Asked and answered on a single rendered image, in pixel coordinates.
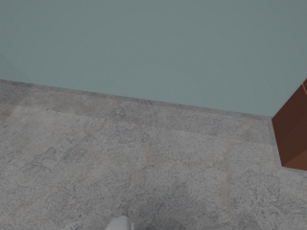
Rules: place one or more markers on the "left robot hand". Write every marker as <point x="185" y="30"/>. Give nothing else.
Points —
<point x="77" y="225"/>

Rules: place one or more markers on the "cupboard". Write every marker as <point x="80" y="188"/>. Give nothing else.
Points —
<point x="290" y="130"/>

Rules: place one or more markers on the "left robot thigh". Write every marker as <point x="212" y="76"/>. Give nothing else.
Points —
<point x="121" y="223"/>

